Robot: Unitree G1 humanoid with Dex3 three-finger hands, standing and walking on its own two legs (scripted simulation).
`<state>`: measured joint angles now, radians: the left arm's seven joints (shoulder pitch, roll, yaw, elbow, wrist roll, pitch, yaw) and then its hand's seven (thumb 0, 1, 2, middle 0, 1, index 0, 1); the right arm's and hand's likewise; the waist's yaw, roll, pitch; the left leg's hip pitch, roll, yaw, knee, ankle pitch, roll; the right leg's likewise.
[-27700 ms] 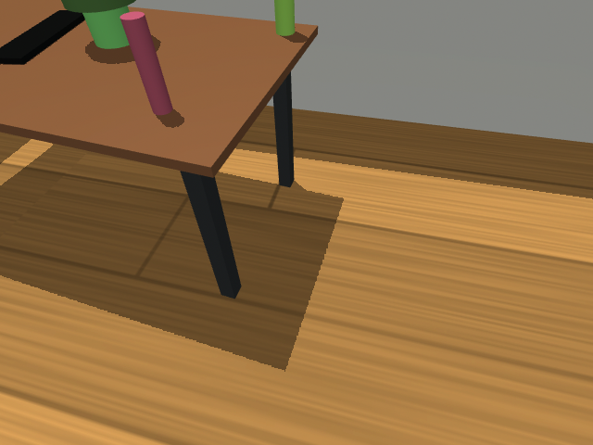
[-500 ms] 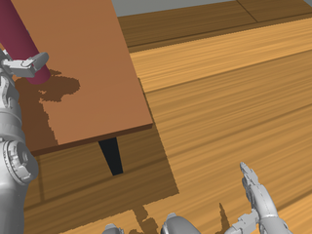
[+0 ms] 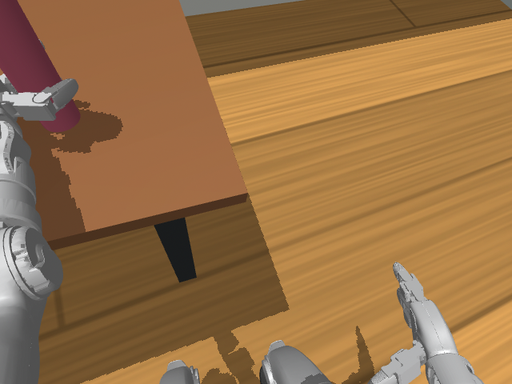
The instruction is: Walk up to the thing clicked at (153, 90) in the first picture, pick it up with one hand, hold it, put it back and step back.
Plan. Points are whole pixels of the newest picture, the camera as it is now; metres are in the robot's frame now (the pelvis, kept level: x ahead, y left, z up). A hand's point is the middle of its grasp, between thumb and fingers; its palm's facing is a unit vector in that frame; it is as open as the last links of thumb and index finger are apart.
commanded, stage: open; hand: left
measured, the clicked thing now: (15, 47) +0.56 +0.21 +0.16
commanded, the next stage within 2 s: withdraw in 0.42 s
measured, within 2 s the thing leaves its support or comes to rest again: neither
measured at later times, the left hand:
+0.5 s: hand (34, 78) +0.57 +0.21 +0.11, palm faces +0.21 -0.98 +0.02, open 15.6 cm
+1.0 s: hand out of the picture +0.54 +0.29 +0.23, palm faces +0.27 -0.96 -0.01, open 17.7 cm
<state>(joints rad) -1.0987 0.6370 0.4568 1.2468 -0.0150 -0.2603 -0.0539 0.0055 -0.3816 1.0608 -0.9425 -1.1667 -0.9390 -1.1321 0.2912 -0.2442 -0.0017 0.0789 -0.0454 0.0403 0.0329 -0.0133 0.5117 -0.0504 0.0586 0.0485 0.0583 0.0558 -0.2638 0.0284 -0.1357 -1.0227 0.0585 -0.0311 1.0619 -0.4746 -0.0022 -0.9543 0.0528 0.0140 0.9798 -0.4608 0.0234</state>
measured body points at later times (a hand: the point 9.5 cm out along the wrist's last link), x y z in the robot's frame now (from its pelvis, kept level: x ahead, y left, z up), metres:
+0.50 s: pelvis +0.00 +0.00 +0.00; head +0.14 +0.03 +0.42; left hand +0.55 +0.26 +0.11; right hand +0.15 -0.26 -0.02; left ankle +0.00 +0.12 -0.66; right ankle -0.01 -0.14 -0.66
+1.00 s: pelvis +0.01 +0.00 +0.02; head +0.10 +0.03 +0.46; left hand +0.52 +0.34 +0.23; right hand +0.16 -0.25 -0.01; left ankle +0.00 +0.12 -0.66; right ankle -0.01 -0.14 -0.66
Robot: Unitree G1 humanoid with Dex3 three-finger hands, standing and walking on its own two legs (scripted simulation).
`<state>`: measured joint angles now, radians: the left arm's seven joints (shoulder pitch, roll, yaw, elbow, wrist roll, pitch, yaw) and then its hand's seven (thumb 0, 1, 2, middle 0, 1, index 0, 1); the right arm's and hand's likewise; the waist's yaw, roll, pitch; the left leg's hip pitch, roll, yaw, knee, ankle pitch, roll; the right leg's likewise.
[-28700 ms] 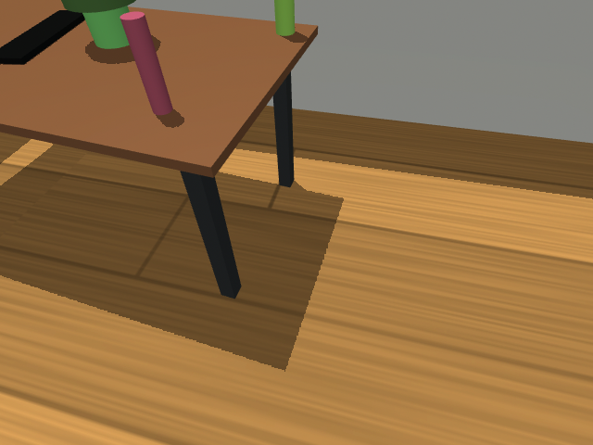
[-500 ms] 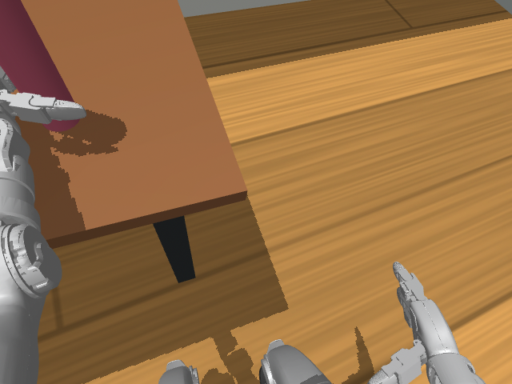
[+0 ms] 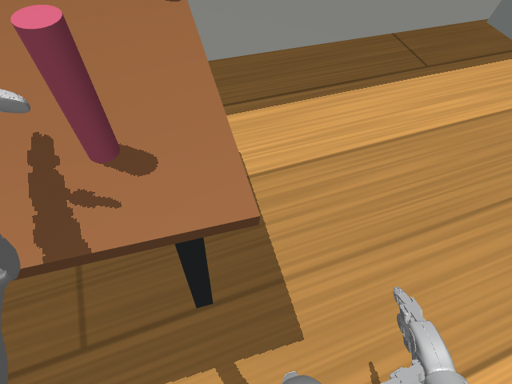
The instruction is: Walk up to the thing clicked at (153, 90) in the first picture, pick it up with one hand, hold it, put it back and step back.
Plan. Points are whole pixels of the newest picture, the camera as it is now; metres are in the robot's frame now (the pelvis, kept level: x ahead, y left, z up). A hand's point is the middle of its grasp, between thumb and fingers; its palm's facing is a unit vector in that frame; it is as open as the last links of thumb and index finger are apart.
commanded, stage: rise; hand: left
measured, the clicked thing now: (77, 98) +0.55 +0.20 +0.14
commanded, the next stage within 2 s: sink last in 0.04 s
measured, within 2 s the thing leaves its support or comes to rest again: neither
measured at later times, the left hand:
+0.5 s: hand out of the picture +0.41 +0.36 +0.18, palm faces +0.45 -0.82 -0.34, open 17.6 cm
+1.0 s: hand out of the picture +0.18 +0.23 +0.19, palm faces +0.39 -0.83 -0.39, open 17.5 cm
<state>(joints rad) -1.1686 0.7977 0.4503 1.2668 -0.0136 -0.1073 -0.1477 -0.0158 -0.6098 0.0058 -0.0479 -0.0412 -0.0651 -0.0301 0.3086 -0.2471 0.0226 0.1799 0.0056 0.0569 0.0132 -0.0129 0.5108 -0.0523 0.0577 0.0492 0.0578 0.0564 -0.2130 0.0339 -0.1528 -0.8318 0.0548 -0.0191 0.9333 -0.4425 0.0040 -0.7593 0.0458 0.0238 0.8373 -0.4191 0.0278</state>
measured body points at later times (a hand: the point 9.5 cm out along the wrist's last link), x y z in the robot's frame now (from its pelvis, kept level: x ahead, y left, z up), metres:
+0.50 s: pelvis +0.01 +0.00 +0.02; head +0.05 +0.01 +0.47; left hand +0.38 +0.40 +0.20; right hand +0.16 -0.25 -0.05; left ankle -0.01 +0.11 -0.69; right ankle -0.02 -0.14 -0.69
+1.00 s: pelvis -0.01 -0.02 +0.02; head -0.02 -0.04 +0.47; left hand +0.16 +0.28 +0.21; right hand +0.16 -0.27 -0.04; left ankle -0.01 +0.11 -0.69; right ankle -0.02 -0.14 -0.69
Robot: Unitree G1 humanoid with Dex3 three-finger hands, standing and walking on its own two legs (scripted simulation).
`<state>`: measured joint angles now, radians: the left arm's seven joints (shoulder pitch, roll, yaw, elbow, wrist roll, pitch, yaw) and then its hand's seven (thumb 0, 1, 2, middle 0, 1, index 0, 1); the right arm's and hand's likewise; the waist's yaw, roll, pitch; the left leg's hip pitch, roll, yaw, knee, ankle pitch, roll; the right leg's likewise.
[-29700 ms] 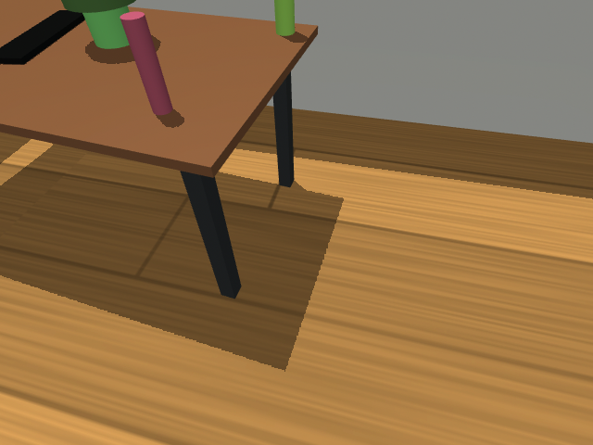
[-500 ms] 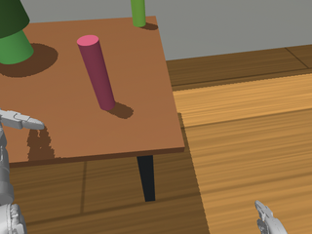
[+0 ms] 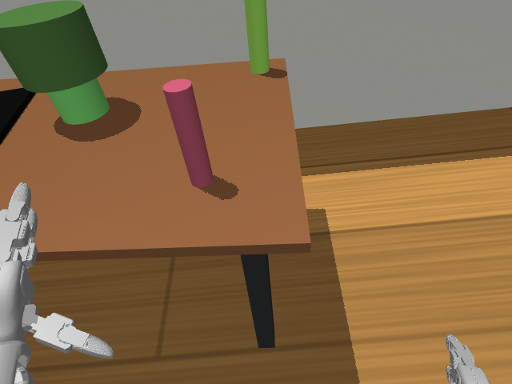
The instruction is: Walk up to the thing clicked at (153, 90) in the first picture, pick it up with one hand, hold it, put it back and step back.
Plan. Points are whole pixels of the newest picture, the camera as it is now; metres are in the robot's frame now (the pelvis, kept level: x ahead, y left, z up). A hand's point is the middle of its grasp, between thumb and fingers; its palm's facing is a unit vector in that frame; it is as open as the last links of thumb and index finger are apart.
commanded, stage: sink last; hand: left
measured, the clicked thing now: (191, 138) +0.57 +0.18 +0.11
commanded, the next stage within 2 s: home in 0.30 s
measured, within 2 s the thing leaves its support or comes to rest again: neither
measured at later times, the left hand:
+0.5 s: hand (32, 329) +0.16 +0.26 +0.16, palm faces +0.42 -0.79 -0.45, open 17.4 cm
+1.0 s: hand (147, 383) +0.16 +0.20 -0.03, palm faces +0.16 -0.96 -0.22, open 17.3 cm
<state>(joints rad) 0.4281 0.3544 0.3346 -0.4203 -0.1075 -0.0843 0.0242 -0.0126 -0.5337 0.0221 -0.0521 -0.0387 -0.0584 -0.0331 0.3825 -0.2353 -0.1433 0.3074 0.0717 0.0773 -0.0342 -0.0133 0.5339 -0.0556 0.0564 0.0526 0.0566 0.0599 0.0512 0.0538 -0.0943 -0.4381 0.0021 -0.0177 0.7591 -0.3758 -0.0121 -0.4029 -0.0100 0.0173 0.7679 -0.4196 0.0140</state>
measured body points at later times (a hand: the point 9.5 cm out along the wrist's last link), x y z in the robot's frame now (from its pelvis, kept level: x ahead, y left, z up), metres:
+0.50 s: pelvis -0.03 -0.01 -0.01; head -0.04 -0.03 +0.44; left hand +0.13 +0.30 +0.19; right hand +0.13 -0.28 -0.05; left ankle +0.01 +0.13 -0.71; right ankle -0.01 -0.13 -0.71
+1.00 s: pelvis -0.01 +0.00 -0.01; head +0.01 +0.01 +0.44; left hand +0.14 +0.25 -0.01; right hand +0.16 -0.22 -0.06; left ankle +0.01 +0.13 -0.71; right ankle -0.01 -0.13 -0.71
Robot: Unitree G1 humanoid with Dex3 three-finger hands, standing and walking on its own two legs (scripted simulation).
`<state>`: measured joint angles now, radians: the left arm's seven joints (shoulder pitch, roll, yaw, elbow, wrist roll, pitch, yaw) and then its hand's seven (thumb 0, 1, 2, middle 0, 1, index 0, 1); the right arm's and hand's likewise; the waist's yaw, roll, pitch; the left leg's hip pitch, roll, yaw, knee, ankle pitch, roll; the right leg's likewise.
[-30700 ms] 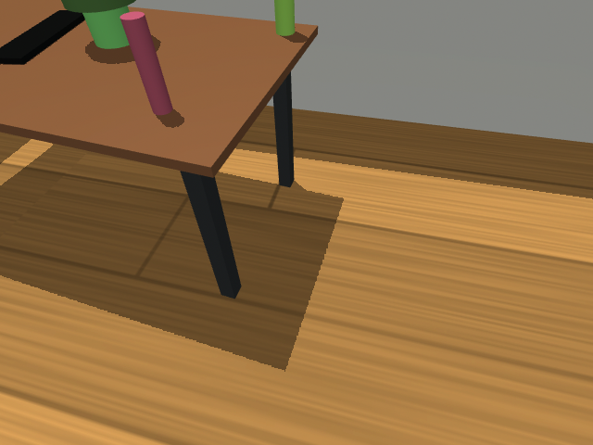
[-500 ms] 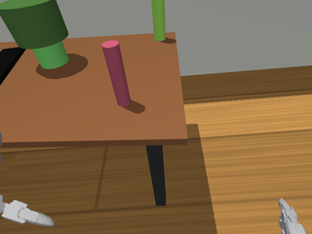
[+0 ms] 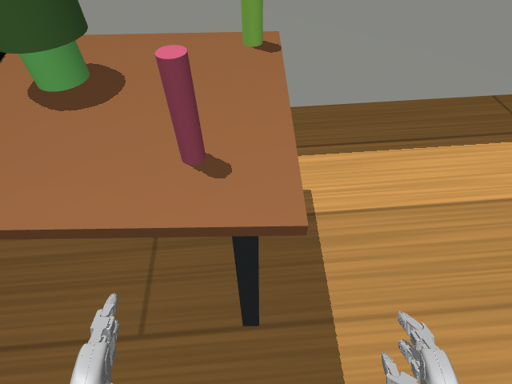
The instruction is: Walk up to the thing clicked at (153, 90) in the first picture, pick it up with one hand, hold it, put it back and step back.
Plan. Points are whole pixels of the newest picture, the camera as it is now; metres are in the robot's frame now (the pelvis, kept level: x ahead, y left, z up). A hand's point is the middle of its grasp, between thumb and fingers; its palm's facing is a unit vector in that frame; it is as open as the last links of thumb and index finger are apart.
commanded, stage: home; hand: left
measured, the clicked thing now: (183, 112) +0.58 +0.18 +0.13
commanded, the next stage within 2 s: none
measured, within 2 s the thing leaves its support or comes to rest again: neither
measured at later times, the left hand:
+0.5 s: hand (162, 367) +0.18 +0.17 -0.06, palm faces +0.10 -0.96 -0.27, open 17.4 cm
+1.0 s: hand (162, 376) +0.17 +0.17 -0.06, palm faces +0.11 -0.95 -0.28, open 17.4 cm
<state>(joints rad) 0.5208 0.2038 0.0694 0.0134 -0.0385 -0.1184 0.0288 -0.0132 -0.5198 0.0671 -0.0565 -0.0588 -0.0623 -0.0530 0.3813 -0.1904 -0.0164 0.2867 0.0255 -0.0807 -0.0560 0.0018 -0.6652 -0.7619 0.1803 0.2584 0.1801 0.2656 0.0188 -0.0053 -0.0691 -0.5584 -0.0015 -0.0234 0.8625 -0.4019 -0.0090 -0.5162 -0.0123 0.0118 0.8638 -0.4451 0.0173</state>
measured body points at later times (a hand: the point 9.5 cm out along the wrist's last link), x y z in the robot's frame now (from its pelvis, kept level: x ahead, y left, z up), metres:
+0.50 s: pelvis +0.01 -0.01 -0.01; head +0.03 +0.00 +0.44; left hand +0.17 +0.22 -0.04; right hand +0.15 -0.25 -0.09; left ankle +0.02 +0.12 -0.70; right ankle +0.00 -0.13 -0.70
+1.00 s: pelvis +0.00 -0.01 -0.01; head +0.02 -0.01 +0.44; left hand +0.16 +0.22 -0.04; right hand +0.16 -0.25 -0.09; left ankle +0.02 +0.12 -0.70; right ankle +0.00 -0.13 -0.70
